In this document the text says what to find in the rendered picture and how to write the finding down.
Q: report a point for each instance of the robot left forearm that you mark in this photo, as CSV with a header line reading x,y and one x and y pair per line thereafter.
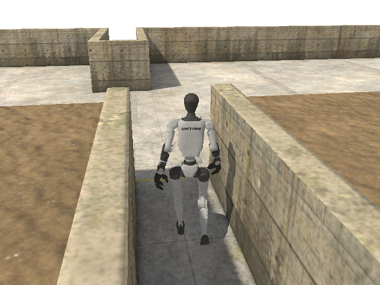
x,y
163,161

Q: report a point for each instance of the humanoid robot torso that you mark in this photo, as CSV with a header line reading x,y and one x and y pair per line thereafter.
x,y
190,142

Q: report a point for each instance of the robot right forearm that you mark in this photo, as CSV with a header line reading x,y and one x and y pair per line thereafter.
x,y
216,156

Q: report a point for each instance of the robot right hand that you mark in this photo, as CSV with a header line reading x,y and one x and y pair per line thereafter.
x,y
212,165

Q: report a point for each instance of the right robot upper arm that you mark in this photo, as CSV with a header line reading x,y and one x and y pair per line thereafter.
x,y
211,134

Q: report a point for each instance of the robot left foot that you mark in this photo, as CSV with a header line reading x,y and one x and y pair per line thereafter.
x,y
180,229

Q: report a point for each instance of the left robot upper arm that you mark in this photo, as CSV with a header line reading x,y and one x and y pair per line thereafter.
x,y
173,123

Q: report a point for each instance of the robot left hand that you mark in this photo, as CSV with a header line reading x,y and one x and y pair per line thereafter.
x,y
157,180

